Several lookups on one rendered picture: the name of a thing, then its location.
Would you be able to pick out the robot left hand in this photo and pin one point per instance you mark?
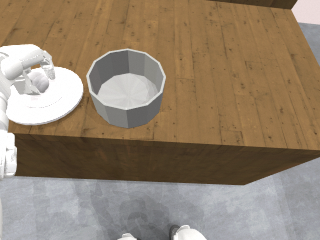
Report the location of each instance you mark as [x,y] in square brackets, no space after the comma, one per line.
[30,55]

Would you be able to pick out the left robot upper arm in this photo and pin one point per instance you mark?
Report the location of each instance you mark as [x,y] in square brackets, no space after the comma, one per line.
[8,163]

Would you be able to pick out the robot right shin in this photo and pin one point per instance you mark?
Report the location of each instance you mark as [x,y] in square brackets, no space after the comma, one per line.
[183,227]

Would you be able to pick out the robot shin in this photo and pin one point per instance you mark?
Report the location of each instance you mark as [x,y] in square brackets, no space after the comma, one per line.
[127,235]
[183,227]

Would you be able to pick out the knob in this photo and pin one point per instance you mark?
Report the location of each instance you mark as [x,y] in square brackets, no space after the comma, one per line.
[39,80]

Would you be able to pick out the pot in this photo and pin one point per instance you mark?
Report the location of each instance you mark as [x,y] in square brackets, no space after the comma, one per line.
[126,87]

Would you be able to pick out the lid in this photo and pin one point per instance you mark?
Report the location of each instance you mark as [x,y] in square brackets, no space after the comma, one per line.
[62,95]

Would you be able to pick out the table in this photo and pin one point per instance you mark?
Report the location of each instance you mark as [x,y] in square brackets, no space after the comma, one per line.
[241,99]

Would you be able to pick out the robot left forearm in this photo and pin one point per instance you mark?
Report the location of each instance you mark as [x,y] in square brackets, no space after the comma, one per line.
[10,68]

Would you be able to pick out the robot left shin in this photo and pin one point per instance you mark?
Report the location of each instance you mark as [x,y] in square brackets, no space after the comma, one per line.
[127,235]

